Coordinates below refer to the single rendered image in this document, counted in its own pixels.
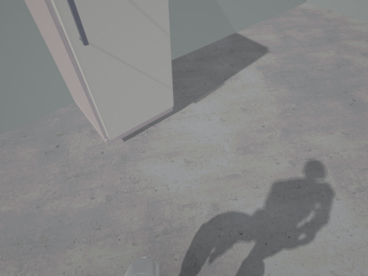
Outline handle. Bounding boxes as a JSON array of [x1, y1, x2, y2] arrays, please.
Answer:
[[67, 0, 89, 46]]

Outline robot left thigh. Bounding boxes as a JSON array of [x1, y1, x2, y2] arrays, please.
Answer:
[[124, 258, 159, 276]]

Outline fridge door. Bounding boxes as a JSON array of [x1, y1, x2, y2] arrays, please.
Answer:
[[51, 0, 174, 140]]

